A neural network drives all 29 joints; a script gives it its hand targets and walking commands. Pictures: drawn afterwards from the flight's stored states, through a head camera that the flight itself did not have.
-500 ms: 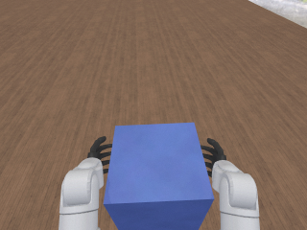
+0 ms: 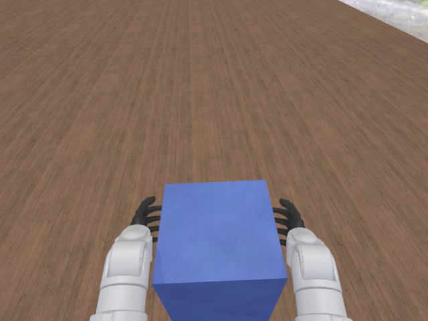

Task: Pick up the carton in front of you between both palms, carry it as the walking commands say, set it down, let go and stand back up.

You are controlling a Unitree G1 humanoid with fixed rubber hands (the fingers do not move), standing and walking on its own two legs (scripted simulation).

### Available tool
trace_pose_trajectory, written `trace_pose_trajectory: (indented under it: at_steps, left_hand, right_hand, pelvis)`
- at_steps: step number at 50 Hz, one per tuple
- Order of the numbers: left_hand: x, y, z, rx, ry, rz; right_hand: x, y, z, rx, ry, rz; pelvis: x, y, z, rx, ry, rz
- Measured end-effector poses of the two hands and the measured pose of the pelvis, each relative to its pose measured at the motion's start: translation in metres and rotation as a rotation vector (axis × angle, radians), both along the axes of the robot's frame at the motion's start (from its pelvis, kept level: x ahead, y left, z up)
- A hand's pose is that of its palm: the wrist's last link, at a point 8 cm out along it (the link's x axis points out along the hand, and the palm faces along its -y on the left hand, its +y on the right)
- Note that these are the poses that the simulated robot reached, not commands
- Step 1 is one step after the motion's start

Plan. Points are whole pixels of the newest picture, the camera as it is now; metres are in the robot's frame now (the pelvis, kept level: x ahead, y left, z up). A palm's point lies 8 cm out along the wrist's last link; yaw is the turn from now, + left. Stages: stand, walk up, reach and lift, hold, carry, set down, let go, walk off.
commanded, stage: carry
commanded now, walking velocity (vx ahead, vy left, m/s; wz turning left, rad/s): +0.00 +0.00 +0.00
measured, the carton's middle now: (218, 254) +0.29 +0.00 -0.04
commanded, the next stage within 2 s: hold in 0.36 s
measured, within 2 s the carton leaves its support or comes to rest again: neither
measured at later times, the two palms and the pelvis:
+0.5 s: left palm (142, 238) +0.28 +0.14 +0.04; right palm (300, 240) +0.28 -0.15 +0.05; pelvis -0.01 -0.01 +0.01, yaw +0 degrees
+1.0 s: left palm (162, 230) +0.31 +0.11 +0.02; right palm (309, 244) +0.28 -0.18 +0.02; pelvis -0.06 +0.00 -0.01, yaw -7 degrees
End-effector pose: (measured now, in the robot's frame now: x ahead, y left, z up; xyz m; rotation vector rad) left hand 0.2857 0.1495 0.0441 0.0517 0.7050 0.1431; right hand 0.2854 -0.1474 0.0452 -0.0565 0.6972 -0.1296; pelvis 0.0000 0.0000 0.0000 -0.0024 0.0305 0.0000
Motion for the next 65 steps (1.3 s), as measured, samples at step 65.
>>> trace_pose_trajectory:
  at_steps: [65]
  left_hand:
    - [0.035,-0.028,-0.2,-0.031,-0.035,0.016]
  right_hand:
    - [0.035,-0.028,-0.199,0.005,-0.026,-0.012]
  pelvis:
    - [-0.066,-0.008,-0.074,0.023,0.379,-0.122]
